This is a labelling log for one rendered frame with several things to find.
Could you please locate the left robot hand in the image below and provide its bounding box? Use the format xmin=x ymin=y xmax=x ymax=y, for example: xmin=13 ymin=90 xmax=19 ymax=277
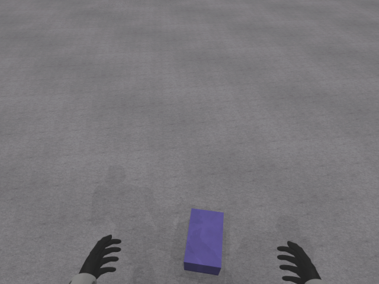
xmin=79 ymin=235 xmax=121 ymax=279

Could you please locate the carton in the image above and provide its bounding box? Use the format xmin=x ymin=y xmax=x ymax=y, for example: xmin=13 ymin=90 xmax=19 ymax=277
xmin=184 ymin=208 xmax=224 ymax=275

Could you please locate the right robot hand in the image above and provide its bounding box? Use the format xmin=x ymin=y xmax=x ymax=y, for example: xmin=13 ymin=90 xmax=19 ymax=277
xmin=277 ymin=241 xmax=321 ymax=284

